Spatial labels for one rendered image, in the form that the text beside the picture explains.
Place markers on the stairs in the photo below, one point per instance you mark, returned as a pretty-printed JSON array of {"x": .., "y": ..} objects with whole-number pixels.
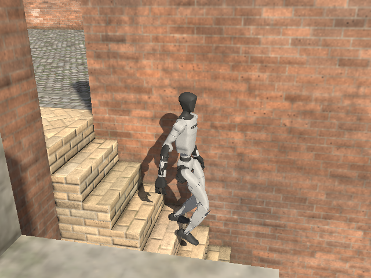
[{"x": 103, "y": 201}]

